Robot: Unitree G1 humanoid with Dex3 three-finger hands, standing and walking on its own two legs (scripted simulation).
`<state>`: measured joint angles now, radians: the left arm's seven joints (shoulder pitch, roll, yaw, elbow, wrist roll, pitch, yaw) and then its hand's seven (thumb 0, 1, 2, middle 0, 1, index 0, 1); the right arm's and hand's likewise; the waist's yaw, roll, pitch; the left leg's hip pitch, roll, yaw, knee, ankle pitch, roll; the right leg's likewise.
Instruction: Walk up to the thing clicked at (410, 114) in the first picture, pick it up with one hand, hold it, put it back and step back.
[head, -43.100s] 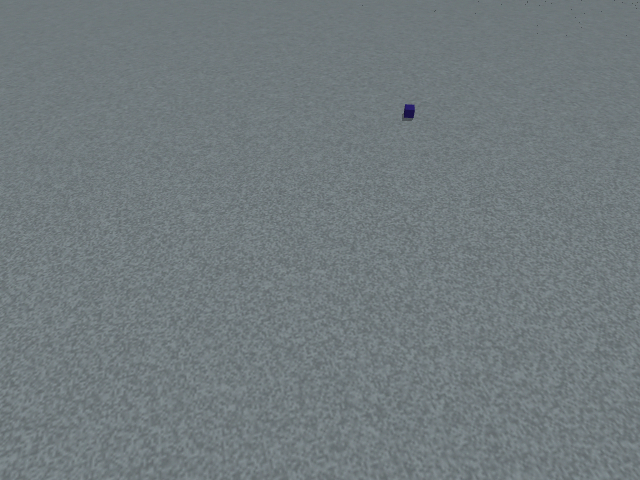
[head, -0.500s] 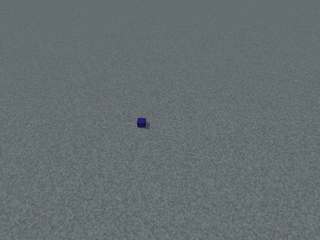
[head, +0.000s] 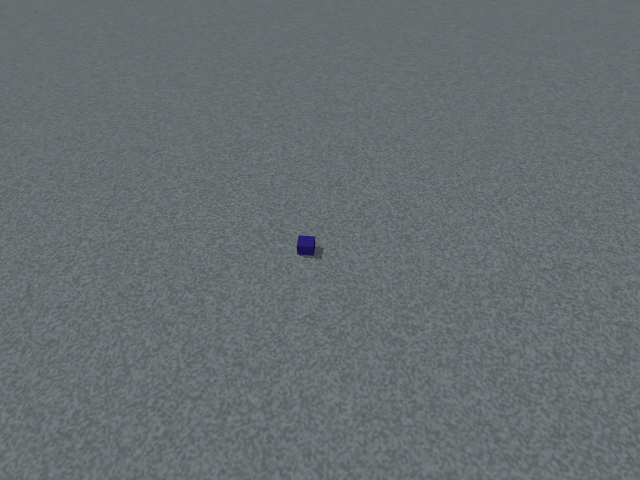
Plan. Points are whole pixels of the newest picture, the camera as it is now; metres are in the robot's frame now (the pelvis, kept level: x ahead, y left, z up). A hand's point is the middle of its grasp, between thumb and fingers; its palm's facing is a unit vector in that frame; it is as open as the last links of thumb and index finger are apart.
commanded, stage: step back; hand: left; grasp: from above
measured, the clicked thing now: (306, 245) +1.10 +0.13 -0.73
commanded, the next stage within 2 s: stand in 0.10 s
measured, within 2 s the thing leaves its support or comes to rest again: neither
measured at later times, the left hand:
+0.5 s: hand out of the picture +0.11 +0.24 -0.13, palm faces -0.02 -0.94 -0.34, open 7.4 cm
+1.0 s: hand out of the picture +0.07 +0.24 -0.13, palm faces -0.05 -0.93 -0.36, open 7.4 cm
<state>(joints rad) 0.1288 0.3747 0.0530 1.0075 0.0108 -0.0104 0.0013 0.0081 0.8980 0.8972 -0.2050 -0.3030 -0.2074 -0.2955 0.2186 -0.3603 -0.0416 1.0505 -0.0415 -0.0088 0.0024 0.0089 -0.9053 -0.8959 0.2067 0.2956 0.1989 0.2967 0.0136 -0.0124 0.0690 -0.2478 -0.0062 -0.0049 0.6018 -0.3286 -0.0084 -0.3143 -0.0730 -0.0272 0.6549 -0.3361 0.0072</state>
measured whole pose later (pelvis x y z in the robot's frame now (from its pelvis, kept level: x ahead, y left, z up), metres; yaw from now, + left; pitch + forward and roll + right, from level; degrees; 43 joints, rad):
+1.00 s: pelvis +0.00 -0.02 +0.02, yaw -1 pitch -2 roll +0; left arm 0.11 0.35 0.00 1.14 0.01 -0.01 -0.01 0.01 0.90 0.90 -0.20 -0.30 -0.21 -0.30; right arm 0.15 -0.35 -0.01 1.16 -0.02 -0.01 0.01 0.01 -0.90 -0.90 0.21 0.30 0.20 0.30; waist -0.01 0.01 0.06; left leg -0.10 0.04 -0.01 0.31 -0.17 -0.05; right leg -0.16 -0.01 -0.03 0.34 -0.14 0.00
